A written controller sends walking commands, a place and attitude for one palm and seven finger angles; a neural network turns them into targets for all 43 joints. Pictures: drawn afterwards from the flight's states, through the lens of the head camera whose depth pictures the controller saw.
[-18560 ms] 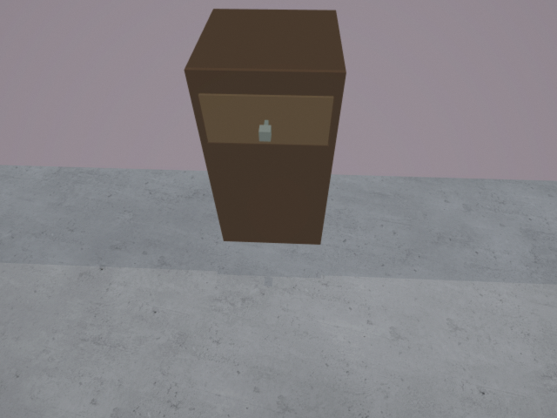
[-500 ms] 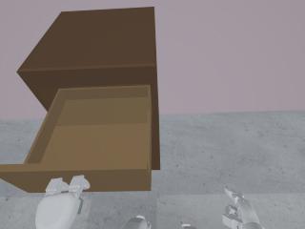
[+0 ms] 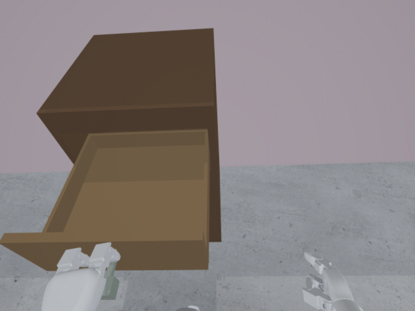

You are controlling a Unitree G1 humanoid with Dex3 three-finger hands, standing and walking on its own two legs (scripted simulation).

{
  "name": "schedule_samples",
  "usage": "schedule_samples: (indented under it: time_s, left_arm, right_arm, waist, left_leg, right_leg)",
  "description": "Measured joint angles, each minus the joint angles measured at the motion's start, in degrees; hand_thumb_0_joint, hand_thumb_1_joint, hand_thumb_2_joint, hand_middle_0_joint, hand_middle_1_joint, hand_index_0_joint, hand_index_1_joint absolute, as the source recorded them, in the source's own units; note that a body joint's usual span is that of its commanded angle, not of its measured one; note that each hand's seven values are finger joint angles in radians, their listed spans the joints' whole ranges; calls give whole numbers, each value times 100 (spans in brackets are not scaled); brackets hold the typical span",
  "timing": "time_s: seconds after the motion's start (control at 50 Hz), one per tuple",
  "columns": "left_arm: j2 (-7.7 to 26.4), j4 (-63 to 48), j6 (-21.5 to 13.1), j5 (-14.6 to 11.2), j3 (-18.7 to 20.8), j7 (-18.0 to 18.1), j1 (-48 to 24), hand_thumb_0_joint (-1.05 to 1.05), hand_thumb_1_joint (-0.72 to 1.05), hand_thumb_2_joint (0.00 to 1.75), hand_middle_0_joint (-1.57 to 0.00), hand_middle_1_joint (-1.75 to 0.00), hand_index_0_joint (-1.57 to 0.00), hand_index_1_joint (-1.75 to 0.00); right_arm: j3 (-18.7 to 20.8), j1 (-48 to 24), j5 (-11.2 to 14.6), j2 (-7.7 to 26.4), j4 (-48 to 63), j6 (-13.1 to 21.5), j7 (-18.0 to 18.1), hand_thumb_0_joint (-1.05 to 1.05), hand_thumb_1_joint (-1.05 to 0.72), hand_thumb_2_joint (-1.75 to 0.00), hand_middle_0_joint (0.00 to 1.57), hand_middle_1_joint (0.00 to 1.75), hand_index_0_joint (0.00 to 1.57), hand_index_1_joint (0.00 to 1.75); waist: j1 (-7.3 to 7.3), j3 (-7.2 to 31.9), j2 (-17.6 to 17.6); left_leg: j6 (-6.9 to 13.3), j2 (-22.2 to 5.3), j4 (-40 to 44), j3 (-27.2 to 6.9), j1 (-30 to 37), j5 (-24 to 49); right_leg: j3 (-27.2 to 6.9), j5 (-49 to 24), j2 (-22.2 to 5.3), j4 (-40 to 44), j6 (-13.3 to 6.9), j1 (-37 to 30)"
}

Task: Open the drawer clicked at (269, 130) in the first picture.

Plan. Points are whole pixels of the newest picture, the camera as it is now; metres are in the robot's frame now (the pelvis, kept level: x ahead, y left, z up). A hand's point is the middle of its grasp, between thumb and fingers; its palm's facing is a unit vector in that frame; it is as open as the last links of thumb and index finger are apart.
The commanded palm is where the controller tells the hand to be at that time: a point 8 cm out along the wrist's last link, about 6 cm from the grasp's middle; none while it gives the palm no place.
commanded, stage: lift the hand off the handle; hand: left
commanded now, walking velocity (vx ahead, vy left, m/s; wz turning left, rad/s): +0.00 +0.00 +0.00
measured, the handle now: (108, 277) +0.19 +0.23 -0.05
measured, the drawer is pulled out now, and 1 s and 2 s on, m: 0.30 0.30 0.30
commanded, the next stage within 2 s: draw the hand back to the body in 1.50 s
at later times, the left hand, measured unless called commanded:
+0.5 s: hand (88, 292) +0.15 +0.22 +0.03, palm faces +0.00 -0.13 -0.99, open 13.9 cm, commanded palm +0.13 +0.22 +0.09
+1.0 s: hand (78, 277) +0.16 +0.23 +0.06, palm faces +0.01 -0.13 -0.99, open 13.9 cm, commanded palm +0.14 +0.22 +0.12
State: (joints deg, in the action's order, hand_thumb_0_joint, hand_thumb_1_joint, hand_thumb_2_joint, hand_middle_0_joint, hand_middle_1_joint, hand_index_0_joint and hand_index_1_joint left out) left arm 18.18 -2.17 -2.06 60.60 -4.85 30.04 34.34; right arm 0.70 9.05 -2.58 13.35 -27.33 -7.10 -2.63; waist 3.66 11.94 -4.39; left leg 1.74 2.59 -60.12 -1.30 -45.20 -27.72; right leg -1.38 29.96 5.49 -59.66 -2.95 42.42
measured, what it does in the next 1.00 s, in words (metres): stands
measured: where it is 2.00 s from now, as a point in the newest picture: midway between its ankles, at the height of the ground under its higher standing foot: outside the picture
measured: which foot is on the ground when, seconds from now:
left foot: down 0.00-1.00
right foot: down 0.00-1.00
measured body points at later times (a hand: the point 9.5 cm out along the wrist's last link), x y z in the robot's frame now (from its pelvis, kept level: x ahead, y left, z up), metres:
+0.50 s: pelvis +0.00 +0.00 +0.02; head +0.01 -0.04 +0.46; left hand +0.14 +0.23 +0.08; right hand +0.21 -0.22 -0.07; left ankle +0.02 +0.10 -0.67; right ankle -0.01 -0.09 -0.67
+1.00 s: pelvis +0.01 +0.00 +0.03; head +0.01 -0.03 +0.48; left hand +0.16 +0.23 +0.12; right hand +0.22 -0.21 -0.05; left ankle +0.02 +0.10 -0.67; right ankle -0.01 -0.09 -0.67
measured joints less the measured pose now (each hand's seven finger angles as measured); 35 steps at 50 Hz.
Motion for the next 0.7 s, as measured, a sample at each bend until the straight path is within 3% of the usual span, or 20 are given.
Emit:
schedule_samples:
  time_s: [0.2,0.4,0.7]
  left_arm:
    - [59,-251,-90,-9,18,-85,124,0,-49,30,-32,-120,-32,-120]
    - [88,-422,43,-203,74,-231,136,0,-49,30,-32,-120,-32,-120]
    - [147,-680,148,-245,35,-410,13,0,-49,30,-32,-120,-32,-120]
  right_arm:
    - [3,58,19,10,26,-26,-31,1,-91,-90,20,30,20,30]
    - [46,92,73,48,-14,-39,-28,1,-91,-90,20,30,20,30]
    - [60,67,115,53,-7,-6,-22,1,-91,-90,20,30,20,30]
  waist:
    - [24,-36,2]
    - [7,-90,-43]
    - [32,-220,-91]
  left_leg:
    - [-3,-8,197,30,237,69]
    - [1,-13,435,36,514,164]
    - [13,-13,739,39,858,286]
  right_leg:
    - [-45,-71,-1,171,-1,-215]
    - [-70,-172,-5,408,4,-486]
    - [-97,-304,-18,727,21,-834]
